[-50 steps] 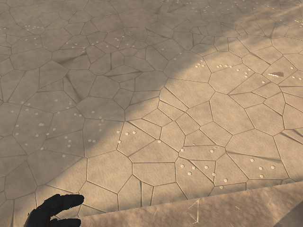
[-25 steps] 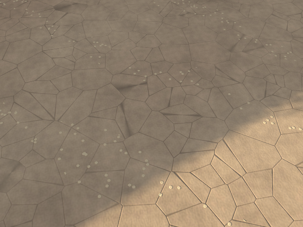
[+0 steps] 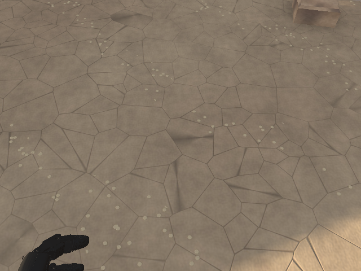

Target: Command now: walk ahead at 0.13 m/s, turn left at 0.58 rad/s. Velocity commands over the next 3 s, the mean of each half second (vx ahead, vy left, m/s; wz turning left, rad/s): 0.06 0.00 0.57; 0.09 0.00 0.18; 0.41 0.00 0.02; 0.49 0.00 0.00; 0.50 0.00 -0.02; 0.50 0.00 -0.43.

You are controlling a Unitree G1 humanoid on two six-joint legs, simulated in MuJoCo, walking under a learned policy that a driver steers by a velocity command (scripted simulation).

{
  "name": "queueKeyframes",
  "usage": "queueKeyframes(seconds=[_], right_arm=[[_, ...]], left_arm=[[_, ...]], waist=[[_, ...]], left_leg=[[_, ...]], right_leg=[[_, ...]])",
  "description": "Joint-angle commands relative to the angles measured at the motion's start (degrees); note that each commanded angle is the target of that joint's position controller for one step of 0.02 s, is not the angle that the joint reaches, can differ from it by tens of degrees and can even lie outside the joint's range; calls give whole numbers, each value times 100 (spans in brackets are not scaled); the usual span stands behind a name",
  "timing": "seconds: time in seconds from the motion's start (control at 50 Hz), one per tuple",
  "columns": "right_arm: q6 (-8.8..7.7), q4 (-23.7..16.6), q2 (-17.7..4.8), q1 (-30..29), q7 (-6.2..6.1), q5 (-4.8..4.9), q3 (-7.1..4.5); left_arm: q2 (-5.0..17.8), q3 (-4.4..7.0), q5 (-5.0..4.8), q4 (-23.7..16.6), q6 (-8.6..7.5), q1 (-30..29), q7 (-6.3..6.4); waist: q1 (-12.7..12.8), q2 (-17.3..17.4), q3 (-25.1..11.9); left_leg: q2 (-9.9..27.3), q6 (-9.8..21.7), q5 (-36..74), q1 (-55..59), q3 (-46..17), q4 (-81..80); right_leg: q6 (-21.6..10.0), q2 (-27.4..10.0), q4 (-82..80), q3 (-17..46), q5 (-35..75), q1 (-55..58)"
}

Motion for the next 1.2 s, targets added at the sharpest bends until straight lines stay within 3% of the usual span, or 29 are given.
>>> queueKeyframes(seconds=[0.02, 0.04, 0.06, 0.08, 0.1, 0.16, 0.2, 0.32, 0.46, 0.52, 0.54, 0.56, 0.58, 0.6, 0.62, 0.66, 0.72, 0.78, 0.84, 0.9, 0.94, 0.96, 0.98, 1.0, 1.02, 1.04, 1.08, 1.12, 1.2], right_arm=[[5, -365, 71, 23, 51, -74, 69], [9, -266, 127, 991, 108, 78, 137], [-29, -351, -374, 1375, 159, 128, 103], [13, -385, -802, 976, 131, 131, -12], [132, -422, -1013, 399, 65, 99, -111], [459, -676, -833, -135, -102, -18, -126], [398, -741, -550, -21, -109, -35, -76], [304, -1105, -354, -640, -87, -57, -1], [227, -1454, -10, -1168, 148, -108, 224], [209, -1312, -148, -741, 255, -68, 198], [214, -1161, -144, -385, 276, -77, 165], [244, -1039, -407, -97, 287, -77, 83], [289, -1072, -1369, -61, 225, -90, -170], [163, -1161, -1307, -91, 273, -291, -160], [-31, -1151, -1115, -425, 319, -476, -92], [-166, -1056, -695, -1067, 367, -173, 5], [-144, -902, -147, -1510, 303, -96, 170], [-97, -698, -114, -1272, 194, -78, 145], [-49, -391, -639, -553, 144, -35, -67], [-81, -259, -638, -556, 109, -86, -75], [-96, -137, -394, -577, 91, -99, -11], [-123, -92, -110, -616, 110, -117, 55], [-215, -188, 372, -920, 177, -118, 175], [-302, -300, 491, -1043, 266, -149, 223], [-426, -676, 111, -1223, 281, 173, 154], [-446, -688, -216, -1688, 206, 265, 69], [-451, -515, -108, -1671, 139, -3, 77], [-544, -467, 29, -1460, 192, -143, 103], [-614, -575, 182, -1812, 329, -125, 207]], left_arm=[[574, 234, 37, 174, -62, 1315, 61], [596, 230, 102, 168, -24, 1619, 73], [915, 332, -36, 224, 78, 1530, 36], [916, 369, -57, 53, 184, 1105, 70], [641, 259, -10, -122, 315, 648, 136], [579, 133, 157, -159, 492, 128, 272], [585, 129, 147, -46, 517, 278, 330], [564, 148, 38, 154, 606, 803, 544], [946, 326, 19, 70, 724, 665, 548], [1036, 365, -103, 66, 733, 655, 399], [952, 341, -180, 110, 752, 649, 360], [635, 272, -207, 351, 767, 1374, 317], [377, 189, -60, -25, 712, 1380, 263], [781, 322, -58, -283, 654, 244, 273], [798, 388, -236, -366, 663, -248, 253], [648, 385, -104, 78, 803, 713, 353], [466, 351, -50, 322, 884, 1099, 333], [69, 157, -88, 183, 866, 667, 233], [242, 183, -238, 112, 821, 537, 65], [154, 198, -348, 182, 712, 721, 6], [-18, 205, -289, 483, 633, 1326, 14], [-44, 220, -200, 712, 618, 1897, 37], [262, 301, -90, 939, 590, 2671, 73], [511, 280, -135, 917, 547, 2995, 50], [1243, 527, -104, 1017, 488, 3067, 29], [876, 451, -161, 884, 427, 2570, 91], [327, 213, -80, 743, 352, 2031, 184], [225, 172, -51, 780, 312, 1929, 263], [249, 177, -116, 880, 278, 2292, 380]], waist=[[558, -123, -1246], [352, -639, -1884], [228, -762, -2325], [308, -498, -2087], [334, 51, -1582], [231, -196, -487], [229, -338, -618], [532, -199, -889], [593, -550, -826], [456, -861, -866], [264, -755, -835], [345, -117, -435], [497, 2250, -396], [-102, 2261, -442], [-69, 1702, -239], [438, 1675, -379], [785, 1176, -601], [516, 1080, -728], [141, 1170, -681], [238, 939, -183], [499, 755, -185], [676, 649, -354], [962, -176, -493], [935, -684, -308], [946, -1175, -165], [957, -699, 612], [725, -299, 718], [519, -162, 571], [661, -52, 389]], left_leg=[[352, -58, -657, -1259, -163, 2494], [138, -317, -2111, -2703, -305, 3958], [497, -529, -1609, -3296, -295, 4855], [758, -703, -1016, -3460, -79, 5357], [921, -772, -487, -3454, 224, 5319], [1031, -871, 393, -2567, 586, 5365], [972, -900, 565, -2538, 751, 5361], [1098, -1043, 748, -3395, 510, 5117], [1590, -825, 554, -2342, 1000, 2833], [1340, -521, 336, -1044, 1477, 1371], [1203, -386, 952, -553, 1618, 505], [1083, -2, 1511, -285, 1302, -353], [2499, 876, 2949, 1, -1201, -1183], [3176, 1665, 3354, -513, -2116, -1812], [3009, 1412, 3145, -708, -1730, -1874], [2704, 1029, 3602, -755, -841, -1476], [2260, 709, 3672, -1041, 65, -1201], [2174, 719, 3306, -633, 253, -977], [2327, 1066, 471, -663, -359, -1291], [2353, 1128, -601, -1195, -881, -1286], [2072, 932, -730, -1765, -571, -726], [1840, 708, -728, -2357, -241, 66], [1363, 214, -824, -3548, 687, 2065], [1085, -120, -1225, -4741, 1437, 4152], [1351, -171, -706, -5489, 1073, 4054], [1611, -231, -10, -6065, 910, 4324], [1746, -304, 810, -5876, 875, 4441], [1837, -446, 1788, -5389, 777, 3937], [1774, -621, 3187, -4197, 1044, 2025]], right_leg=[[-119, -1176, 364, 473, 3197, 3046], [-913, -2327, 1476, 1458, 4885, 4647], [-1574, -2960, 1448, 2288, 3869, 4796], [-1821, -2851, 1063, 2289, 1820, 4142], [-1740, -2492, 602, 1942, -153, 3179], [-1621, -1739, -258, 895, -1169, 684], [-1590, -1501, -286, 292, -828, 787], [-1802, -1919, -182, 47, -645, 2084], [-1629, -1979, -287, -544, -1284, 1679], [-1503, -1986, -108, -738, -993, 1195], [-1330, -1926, 119, -825, -1080, 983], [-809, -1431, 608, -1281, -2000, 373], [-52, -415, 2140, -1917, -3948, -927], [14, -213, 3332, -882, -5436, -1633], [-162, -158, 4161, -466, -5230, -1670], [-81, -255, 4459, -267, -4675, -1449], [61, -170, 4340, -478, -3617, -521], [99, -256, 2626, -461, -3279, -81], [45, -58, 1991, -684, -3578, 131], [-298, -91, 1096, -656, -3729, 490], [-539, 21, 132, -933, -3084, 1603], [-654, -131, 231, -740, -3033, 2467], [-983, -921, 289, 396, -3524, 3290], [-1301, -1783, 361, 1693, -2893, 3380], [-2218, -2662, -676, 3443, -5685, 3096], [-2092, -2418, -985, 3337, -6678, 2840], [-1667, -1864, -929, 2443, -5669, 2357], [-1509, -1520, -859, 1666, -4165, 1929], [-1353, -1133, -949, 536, -2717, 1356]])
